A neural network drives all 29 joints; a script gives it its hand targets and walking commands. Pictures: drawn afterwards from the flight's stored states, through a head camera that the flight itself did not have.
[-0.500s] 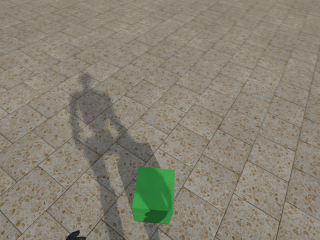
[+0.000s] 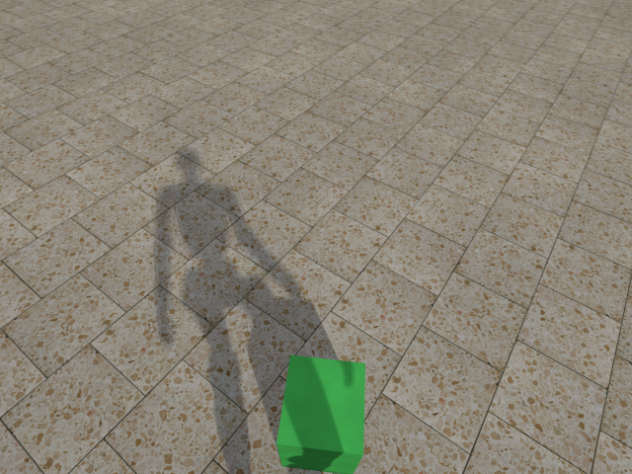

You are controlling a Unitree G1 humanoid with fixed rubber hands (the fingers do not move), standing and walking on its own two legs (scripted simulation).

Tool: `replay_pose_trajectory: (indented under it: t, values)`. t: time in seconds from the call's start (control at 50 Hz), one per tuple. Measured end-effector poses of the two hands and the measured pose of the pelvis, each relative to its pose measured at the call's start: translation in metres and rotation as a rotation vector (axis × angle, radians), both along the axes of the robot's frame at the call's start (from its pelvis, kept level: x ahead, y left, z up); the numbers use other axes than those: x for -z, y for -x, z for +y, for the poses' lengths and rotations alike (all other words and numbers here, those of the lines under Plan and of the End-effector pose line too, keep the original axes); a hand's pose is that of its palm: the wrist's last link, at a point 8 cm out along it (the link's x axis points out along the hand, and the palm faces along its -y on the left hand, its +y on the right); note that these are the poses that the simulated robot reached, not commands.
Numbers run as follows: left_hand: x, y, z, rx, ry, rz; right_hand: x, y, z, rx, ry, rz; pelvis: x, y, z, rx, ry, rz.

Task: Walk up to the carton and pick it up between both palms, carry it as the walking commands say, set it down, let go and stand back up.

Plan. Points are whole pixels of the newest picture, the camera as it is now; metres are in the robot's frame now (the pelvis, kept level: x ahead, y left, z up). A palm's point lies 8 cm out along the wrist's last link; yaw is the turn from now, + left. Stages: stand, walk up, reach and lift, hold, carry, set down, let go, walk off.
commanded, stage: walk up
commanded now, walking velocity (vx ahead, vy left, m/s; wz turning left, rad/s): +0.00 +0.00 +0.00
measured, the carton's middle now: (322, 416) +0.38 +0.01 -0.64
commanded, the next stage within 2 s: stand in 0.90 s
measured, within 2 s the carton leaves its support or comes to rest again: neither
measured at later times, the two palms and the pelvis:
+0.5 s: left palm out of the picture -0.01 +0.25 -0.14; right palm out of the picture -0.02 -0.20 -0.14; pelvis +0.00 +0.02 +0.00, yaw +0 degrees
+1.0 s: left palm out of the picture -0.06 +0.22 -0.14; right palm out of the picture -0.04 -0.20 -0.15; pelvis -0.01 +0.01 +0.00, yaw +0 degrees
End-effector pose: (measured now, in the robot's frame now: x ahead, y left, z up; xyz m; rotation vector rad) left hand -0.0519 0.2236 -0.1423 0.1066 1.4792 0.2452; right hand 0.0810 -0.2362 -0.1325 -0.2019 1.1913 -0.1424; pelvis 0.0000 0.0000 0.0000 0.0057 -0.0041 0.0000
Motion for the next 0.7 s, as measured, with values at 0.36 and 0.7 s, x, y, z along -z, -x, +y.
replay_pose_trajectory:
  t: [0.36,0.7]
  values:
    - [0.0,-0.048,0.029,0.084,-0.004,-0.062,0.009,0.051,0.039,0.079,-0.035,0.128,-0.002,-0.005,0.025,0.006,-0.006,-0.01]
    - [0.001,-0.01,0.005,0.09,0.038,-0.002,0.011,0.128,0.037,0.122,-0.051,0.269,-0.004,0.011,0.018,0.006,-0.003,-0.017]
